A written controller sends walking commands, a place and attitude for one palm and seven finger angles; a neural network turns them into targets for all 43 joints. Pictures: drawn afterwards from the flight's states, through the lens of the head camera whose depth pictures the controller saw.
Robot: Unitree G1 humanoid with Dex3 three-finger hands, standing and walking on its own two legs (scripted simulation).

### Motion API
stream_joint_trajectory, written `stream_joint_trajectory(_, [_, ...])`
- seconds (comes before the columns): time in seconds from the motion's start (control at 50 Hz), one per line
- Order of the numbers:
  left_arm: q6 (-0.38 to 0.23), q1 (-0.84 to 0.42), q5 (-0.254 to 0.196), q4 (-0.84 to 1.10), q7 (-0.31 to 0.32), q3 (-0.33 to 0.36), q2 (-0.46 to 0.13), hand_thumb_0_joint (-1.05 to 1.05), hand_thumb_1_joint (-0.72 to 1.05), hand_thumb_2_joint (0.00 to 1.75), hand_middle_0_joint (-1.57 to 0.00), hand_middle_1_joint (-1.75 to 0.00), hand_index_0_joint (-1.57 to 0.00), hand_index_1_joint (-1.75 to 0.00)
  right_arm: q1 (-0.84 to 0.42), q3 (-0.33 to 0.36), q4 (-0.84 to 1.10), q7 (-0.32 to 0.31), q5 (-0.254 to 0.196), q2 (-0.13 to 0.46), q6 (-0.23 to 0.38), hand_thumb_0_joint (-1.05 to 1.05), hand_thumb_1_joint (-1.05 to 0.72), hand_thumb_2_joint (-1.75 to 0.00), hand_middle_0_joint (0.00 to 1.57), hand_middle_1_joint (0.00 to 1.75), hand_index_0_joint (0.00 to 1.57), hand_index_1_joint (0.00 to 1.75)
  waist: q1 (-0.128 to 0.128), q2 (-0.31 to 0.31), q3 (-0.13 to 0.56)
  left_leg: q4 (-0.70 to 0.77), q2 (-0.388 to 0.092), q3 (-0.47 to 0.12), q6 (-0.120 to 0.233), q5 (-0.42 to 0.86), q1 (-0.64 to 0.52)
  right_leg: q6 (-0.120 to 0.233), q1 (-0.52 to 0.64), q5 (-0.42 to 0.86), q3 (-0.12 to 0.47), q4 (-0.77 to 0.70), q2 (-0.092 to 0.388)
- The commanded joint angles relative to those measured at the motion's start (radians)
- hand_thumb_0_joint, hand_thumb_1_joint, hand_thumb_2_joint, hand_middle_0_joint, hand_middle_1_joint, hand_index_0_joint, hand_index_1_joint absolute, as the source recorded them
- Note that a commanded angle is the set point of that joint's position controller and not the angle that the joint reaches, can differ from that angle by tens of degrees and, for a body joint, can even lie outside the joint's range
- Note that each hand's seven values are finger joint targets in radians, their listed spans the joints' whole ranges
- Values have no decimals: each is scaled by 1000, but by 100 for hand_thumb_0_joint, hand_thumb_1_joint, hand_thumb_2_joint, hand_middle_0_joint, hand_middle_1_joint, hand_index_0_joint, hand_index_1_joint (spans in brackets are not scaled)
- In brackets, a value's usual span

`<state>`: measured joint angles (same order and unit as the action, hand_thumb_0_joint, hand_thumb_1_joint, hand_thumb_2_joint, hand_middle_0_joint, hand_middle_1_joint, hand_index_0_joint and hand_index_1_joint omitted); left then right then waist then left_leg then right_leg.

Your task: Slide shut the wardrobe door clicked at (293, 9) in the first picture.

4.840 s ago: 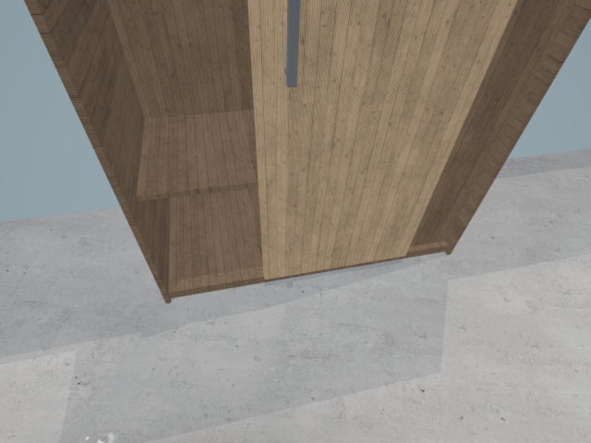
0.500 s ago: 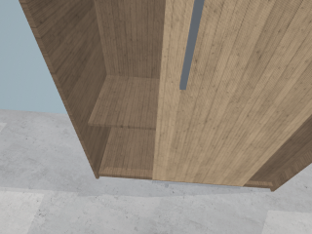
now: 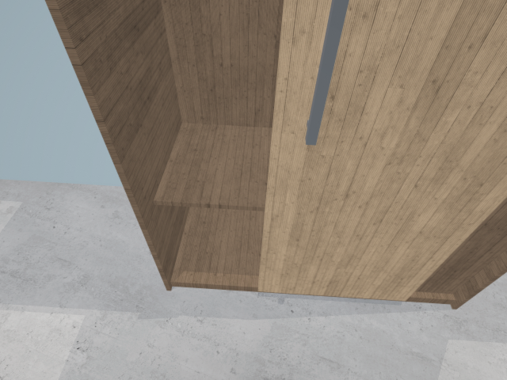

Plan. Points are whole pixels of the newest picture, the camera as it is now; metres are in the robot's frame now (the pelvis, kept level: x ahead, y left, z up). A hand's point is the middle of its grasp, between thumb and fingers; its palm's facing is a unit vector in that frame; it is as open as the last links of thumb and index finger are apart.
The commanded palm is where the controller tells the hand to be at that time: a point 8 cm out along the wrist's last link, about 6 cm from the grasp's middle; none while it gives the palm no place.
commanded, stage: come to a stop and stand still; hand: right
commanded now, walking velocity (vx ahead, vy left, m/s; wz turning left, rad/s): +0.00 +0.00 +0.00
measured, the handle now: (325, 60) +0.56 -0.07 +0.25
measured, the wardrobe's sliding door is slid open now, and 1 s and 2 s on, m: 0.36 0.36 0.36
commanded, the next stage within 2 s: look again from close up in 0.98 s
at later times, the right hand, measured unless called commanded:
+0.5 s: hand out of the picture +0.00 -0.14 -0.17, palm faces +0.04 +0.98 -0.18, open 7.4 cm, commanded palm none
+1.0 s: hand out of the picture +0.01 -0.13 -0.18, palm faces +0.05 +0.98 -0.19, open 7.4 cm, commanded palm none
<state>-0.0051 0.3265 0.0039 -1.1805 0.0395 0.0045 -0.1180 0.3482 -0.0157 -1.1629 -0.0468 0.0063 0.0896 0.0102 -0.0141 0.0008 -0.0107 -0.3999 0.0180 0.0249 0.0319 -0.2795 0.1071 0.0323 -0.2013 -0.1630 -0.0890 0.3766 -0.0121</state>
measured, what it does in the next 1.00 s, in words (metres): shifts its weight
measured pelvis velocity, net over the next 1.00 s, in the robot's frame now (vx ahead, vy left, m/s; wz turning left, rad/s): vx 0.04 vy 0.03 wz -0.01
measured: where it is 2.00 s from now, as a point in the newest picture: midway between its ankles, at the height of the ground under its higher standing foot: outside the picture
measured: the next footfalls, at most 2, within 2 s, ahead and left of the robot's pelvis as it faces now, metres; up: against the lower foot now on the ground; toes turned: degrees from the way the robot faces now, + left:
none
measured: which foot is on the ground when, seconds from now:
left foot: down 0.00-1.00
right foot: down 0.00-1.00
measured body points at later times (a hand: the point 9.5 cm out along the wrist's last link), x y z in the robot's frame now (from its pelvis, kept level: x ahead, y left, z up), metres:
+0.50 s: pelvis +0.02 +0.02 +0.00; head +0.03 +0.03 +0.45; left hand +0.02 +0.23 -0.17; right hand +0.00 -0.19 -0.16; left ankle -0.04 +0.09 -0.74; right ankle +0.03 -0.10 -0.74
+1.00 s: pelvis +0.04 +0.03 +0.00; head +0.05 +0.04 +0.45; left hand +0.03 +0.24 -0.17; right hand +0.01 -0.18 -0.16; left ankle -0.04 +0.09 -0.74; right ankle +0.03 -0.10 -0.74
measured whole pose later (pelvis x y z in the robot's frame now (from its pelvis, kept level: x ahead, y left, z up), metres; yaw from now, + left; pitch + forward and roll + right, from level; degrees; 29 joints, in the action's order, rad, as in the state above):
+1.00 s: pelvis +0.04 +0.03 +0.00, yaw +0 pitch -1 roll -1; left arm -0.01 0.27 0.00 -1.17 0.05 0.00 -0.14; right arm 0.33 -0.01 -1.15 -0.05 0.01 0.11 0.02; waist 0.00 0.00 -0.02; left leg -0.35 0.05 0.04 0.07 -0.32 0.02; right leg -0.01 -0.15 -0.23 -0.07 0.40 0.02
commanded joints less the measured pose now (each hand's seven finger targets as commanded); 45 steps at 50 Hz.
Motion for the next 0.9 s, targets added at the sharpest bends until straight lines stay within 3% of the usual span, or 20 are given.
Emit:
stream_joint_trajectory(0.0, [-8,55,4,20,0,5,-75,0,90,90,-20,-30,-20,-30,74,18,20,-6,-1,89,13,0,-90,-90,20,30,20,30,1,-15,-91,116,-119,-113,2,68,149,-5,60,40,132,-63,115])
stream_joint_trajectory(0.24, [-13,23,4,25,3,2,-87,0,90,90,-20,-30,-20,-30,84,18,24,-9,1,98,18,0,-90,-90,20,30,20,30,8,-33,-64,113,-124,-103,-5,200,98,-2,88,140,126,-37,124])
stream_joint_trajectory(0.4, [-13,10,6,26,5,-1,-93,0,90,90,-20,-30,-20,-30,77,21,25,-8,-1,106,17,0,-90,-90,20,30,20,30,11,-13,-71,112,-125,-102,-5,228,84,-5,92,151,123,-40,122])
stream_joint_trajectory(0.58, [-15,13,5,26,9,-4,-98,0,90,90,-20,-30,-20,-30,73,25,29,-11,-1,122,17,0,-90,-90,20,30,20,30,12,-31,-47,95,-133,-92,-12,372,34,-6,101,204,110,-18,121])
stream_joint_trajectory(0.88, [-9,8,4,24,15,-1,-99,0,90,90,-20,-30,-20,-30,78,33,27,-14,-2,137,14,0,-90,-90,20,30,20,30,14,-41,-58,92,-139,-92,-38,484,1,-14,88,177,88,2,114])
